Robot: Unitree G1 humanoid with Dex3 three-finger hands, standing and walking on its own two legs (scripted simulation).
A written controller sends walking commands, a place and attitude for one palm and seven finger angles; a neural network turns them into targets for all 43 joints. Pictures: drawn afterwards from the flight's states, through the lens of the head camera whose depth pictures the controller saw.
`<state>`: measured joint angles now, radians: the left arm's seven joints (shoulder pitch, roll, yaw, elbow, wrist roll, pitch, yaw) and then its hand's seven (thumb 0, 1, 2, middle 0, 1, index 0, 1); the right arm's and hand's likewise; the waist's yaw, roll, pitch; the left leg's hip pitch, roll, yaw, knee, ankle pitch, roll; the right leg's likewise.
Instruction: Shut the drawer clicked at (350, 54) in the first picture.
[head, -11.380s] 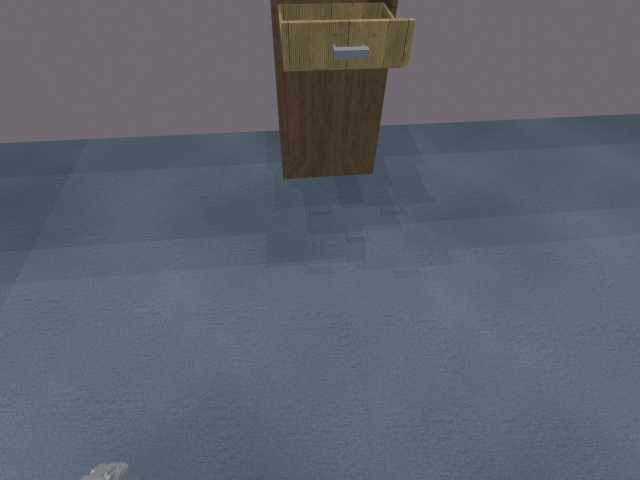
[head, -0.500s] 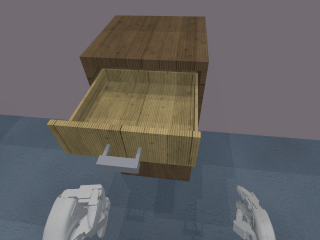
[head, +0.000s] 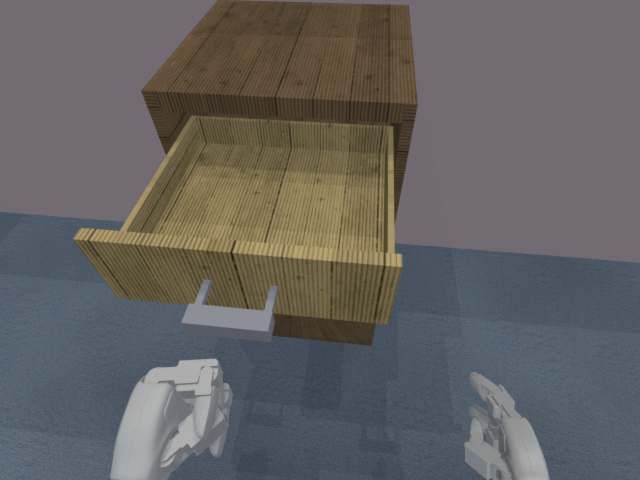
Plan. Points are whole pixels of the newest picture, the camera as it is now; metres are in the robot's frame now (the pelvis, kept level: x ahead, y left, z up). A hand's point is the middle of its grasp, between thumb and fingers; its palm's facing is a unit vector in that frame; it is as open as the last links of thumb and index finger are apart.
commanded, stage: bring the fist close to the handle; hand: left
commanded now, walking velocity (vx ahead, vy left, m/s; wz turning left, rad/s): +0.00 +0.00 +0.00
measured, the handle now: (234, 306) +0.33 +0.13 +0.04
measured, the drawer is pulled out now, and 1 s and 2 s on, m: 0.30 0.30 0.22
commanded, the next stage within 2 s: push the drawer shut in 0.96 s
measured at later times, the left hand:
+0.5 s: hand (243, 389) +0.22 +0.10 +0.04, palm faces -0.08 -1.00 -0.01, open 3.3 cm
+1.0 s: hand (245, 387) +0.22 +0.10 +0.03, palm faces -0.08 -1.00 -0.02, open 3.3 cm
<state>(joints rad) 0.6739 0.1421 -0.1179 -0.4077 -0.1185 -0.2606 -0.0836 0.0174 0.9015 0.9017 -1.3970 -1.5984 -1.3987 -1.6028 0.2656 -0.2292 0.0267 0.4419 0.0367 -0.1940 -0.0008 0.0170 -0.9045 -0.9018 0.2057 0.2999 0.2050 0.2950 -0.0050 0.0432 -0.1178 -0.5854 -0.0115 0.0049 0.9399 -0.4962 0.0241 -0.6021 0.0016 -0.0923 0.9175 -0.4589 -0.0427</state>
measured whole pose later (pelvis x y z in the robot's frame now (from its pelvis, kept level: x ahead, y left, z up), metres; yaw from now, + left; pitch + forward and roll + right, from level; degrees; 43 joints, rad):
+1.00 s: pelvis +0.00 +0.00 -0.03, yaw +0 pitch +15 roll -1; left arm 0.42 0.13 -0.12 -0.17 -0.09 -0.33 0.00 0.02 0.90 0.90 -1.40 -1.60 -1.40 -1.60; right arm 0.26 -0.23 0.03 0.42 0.02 -0.08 0.01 0.02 -0.91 -0.90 0.21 0.30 0.21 0.29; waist -0.03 0.03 -0.15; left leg -0.80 -0.01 0.01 1.09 -0.55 0.03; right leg -0.82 0.00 -0.09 1.06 -0.50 -0.04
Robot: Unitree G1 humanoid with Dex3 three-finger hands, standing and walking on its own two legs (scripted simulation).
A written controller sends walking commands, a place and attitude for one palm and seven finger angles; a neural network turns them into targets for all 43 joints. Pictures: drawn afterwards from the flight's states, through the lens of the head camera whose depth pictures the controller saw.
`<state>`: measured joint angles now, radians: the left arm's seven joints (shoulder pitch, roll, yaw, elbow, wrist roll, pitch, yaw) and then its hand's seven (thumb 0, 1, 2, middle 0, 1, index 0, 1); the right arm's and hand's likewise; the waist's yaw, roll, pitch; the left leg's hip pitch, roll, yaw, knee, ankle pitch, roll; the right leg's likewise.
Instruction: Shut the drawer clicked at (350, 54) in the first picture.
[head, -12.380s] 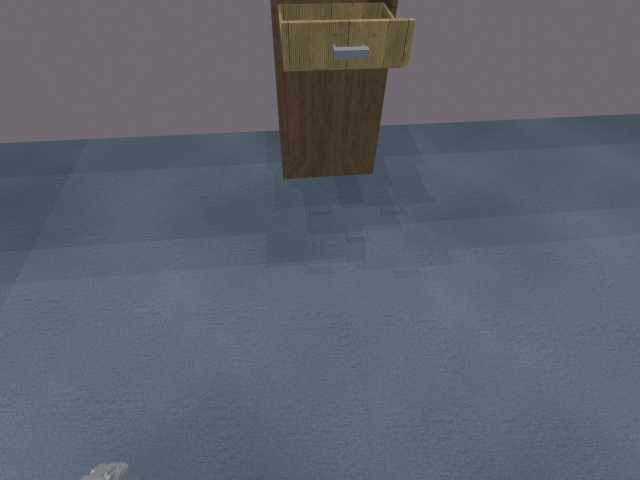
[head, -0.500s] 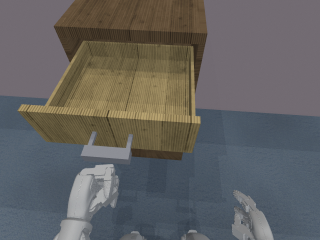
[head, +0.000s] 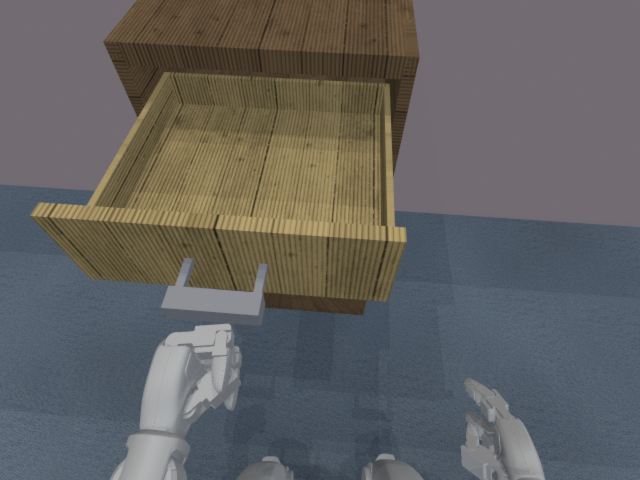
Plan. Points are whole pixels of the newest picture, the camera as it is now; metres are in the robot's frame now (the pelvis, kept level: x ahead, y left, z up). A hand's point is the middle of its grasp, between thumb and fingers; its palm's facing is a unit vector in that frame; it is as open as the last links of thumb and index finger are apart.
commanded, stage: push the drawer shut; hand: left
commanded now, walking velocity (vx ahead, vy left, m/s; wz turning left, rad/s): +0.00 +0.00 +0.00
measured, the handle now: (220, 287) +0.33 +0.13 +0.06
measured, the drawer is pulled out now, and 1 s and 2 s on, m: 0.30 0.22 0.09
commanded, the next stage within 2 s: none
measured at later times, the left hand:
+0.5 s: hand (250, 349) +0.26 +0.09 +0.06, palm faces -0.10 -0.99 -0.04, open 3.2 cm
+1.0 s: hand (257, 292) +0.33 +0.09 +0.06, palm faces -0.11 -0.99 -0.04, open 3.2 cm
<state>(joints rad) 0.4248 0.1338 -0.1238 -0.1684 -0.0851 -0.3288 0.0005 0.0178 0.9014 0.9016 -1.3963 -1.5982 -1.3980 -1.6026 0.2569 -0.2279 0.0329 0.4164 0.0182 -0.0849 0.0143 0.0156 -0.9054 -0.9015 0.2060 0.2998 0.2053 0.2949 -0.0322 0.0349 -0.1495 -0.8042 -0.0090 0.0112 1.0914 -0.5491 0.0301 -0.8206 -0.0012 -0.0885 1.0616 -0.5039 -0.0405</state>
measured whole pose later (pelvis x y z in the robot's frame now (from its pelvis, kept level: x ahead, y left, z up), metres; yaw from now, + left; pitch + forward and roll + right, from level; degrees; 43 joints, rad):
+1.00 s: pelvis -0.02 +0.00 +0.01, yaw +0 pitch +14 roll -1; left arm -0.16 0.15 -0.05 0.36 -0.11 -0.33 0.01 0.03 0.81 0.91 -1.40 -1.60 -1.40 -1.60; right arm 0.23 -0.24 0.03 0.56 0.02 -0.05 0.01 0.01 -0.91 -0.90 0.21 0.30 0.21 0.29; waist -0.06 0.03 -0.12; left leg -0.78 -0.01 0.02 1.02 -0.48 0.03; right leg -0.80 -0.01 -0.08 1.00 -0.44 -0.04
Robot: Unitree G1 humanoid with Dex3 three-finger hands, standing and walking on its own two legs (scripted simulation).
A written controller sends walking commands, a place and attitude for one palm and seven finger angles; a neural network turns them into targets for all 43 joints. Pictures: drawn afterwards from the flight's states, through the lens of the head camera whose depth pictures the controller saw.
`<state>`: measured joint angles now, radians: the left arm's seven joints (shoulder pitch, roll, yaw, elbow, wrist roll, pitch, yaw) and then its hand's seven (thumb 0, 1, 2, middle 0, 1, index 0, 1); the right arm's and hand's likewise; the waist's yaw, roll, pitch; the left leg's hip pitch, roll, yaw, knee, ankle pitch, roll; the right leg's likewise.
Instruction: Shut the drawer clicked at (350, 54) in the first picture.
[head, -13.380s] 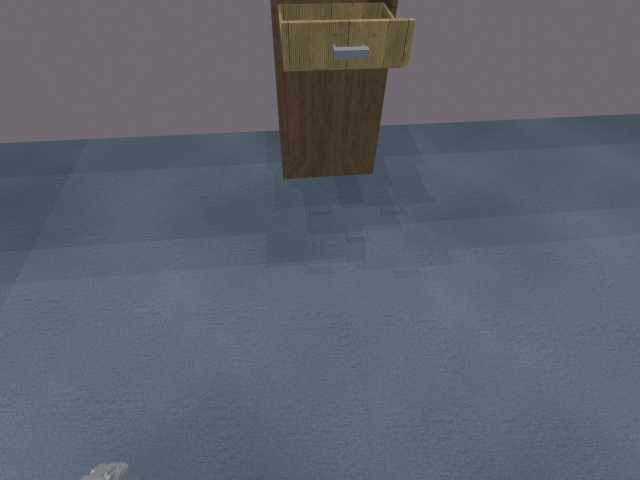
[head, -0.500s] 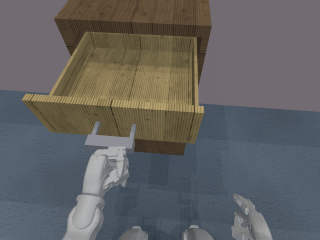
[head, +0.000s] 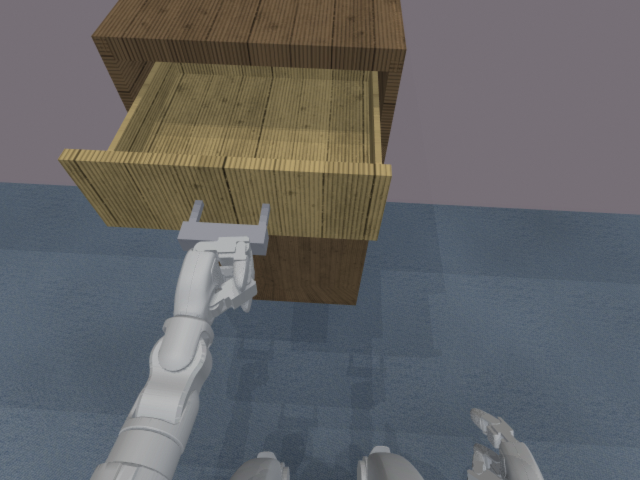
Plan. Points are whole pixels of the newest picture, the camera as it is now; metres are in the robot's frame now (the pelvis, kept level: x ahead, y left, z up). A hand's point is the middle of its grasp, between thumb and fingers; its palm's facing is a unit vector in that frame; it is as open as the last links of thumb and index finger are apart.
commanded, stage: push the drawer shut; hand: left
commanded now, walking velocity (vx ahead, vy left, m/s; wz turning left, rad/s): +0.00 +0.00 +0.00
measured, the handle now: (228, 223) +0.43 +0.13 +0.05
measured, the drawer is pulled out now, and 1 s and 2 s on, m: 0.22 0.09 0.00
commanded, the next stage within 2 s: none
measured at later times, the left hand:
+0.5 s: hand (256, 242) +0.40 +0.09 +0.05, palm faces -0.09 -1.00 -0.04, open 3.1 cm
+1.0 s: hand (264, 204) +0.47 +0.08 +0.05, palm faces -0.06 -1.00 -0.04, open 3.2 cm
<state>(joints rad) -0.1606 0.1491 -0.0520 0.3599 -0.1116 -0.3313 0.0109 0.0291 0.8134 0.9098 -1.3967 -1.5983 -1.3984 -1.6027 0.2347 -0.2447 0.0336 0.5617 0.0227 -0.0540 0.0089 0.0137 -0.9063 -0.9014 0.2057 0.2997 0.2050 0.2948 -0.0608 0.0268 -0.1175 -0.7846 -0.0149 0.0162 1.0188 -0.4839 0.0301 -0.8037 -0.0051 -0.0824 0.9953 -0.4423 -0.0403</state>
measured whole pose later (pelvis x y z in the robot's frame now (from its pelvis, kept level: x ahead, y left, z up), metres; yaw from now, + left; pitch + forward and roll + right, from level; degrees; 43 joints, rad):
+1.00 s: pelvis -0.01 +0.01 -0.01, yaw -2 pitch +20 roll -1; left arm -0.75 0.22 0.19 1.03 -0.06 -0.48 0.02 0.03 0.78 0.90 -1.40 -1.60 -1.40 -1.60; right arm 0.34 -0.25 0.02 0.65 -0.02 -0.01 0.03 0.01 -0.91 -0.90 0.21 0.30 0.20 0.29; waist -0.15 0.03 -0.12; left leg -0.92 0.00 0.04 1.05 -0.48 0.04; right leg -0.94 0.01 -0.06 1.02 -0.42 -0.03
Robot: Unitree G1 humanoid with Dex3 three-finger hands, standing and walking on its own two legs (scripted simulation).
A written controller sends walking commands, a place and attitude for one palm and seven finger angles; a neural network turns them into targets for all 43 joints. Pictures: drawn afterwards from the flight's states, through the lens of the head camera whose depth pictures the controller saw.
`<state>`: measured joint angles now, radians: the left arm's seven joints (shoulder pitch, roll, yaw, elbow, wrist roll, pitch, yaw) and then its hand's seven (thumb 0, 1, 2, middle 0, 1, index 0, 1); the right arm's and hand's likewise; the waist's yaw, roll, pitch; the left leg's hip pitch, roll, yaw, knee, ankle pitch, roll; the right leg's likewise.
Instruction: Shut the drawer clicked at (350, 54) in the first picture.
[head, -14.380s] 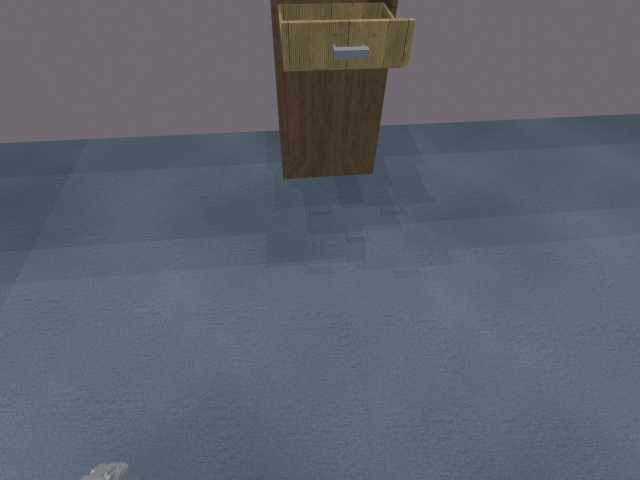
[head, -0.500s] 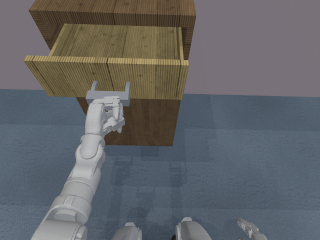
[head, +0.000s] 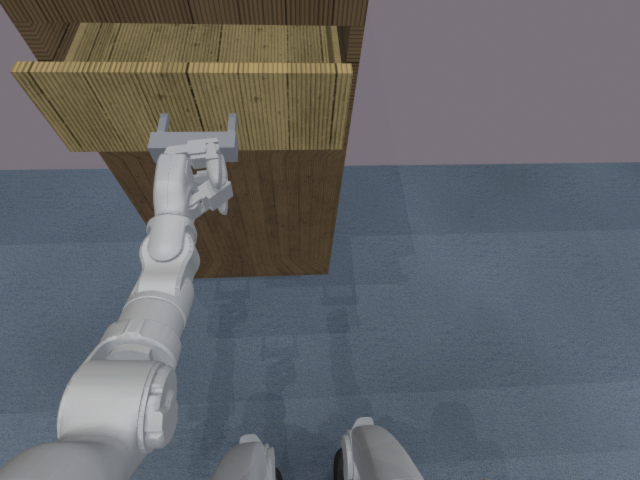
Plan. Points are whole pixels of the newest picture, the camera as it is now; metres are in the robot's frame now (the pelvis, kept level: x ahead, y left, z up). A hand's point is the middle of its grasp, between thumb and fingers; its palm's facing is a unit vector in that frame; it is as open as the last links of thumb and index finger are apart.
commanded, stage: push the drawer shut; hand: left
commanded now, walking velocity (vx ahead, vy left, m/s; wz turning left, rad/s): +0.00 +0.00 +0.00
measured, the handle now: (196, 133) +0.56 +0.13 +0.06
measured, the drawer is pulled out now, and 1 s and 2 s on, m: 0.09 0.00 0.00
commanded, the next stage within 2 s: pull the fist back off the drawer in 1.40 s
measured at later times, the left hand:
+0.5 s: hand (233, 143) +0.54 +0.08 +0.06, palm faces -0.02 -1.00 -0.04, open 3.3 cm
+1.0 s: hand (228, 128) +0.57 +0.09 +0.06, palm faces -0.02 -1.00 -0.04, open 3.2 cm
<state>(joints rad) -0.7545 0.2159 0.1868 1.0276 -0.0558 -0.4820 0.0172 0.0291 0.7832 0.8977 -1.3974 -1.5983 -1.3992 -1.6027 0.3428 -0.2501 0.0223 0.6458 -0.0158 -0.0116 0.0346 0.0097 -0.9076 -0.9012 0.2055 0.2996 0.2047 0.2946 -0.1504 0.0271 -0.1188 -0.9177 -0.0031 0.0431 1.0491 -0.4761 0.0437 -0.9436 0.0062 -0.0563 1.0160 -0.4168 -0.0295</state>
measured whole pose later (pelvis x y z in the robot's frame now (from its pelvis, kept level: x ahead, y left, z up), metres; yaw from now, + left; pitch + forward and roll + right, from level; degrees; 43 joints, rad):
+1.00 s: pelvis +0.00 +0.00 -0.02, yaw +0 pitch +27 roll -3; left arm -1.17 0.42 0.30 1.35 0.05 -0.44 0.03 0.03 0.72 0.95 -1.40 -1.60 -1.40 -1.60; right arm 0.43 -0.26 0.05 0.65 -0.07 0.03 0.06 0.00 -0.91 -0.90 0.21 0.30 0.21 0.29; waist -0.27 0.05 -0.12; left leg -1.12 0.01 0.00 1.14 -0.50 0.04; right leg -1.11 0.02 -0.10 1.05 -0.42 -0.03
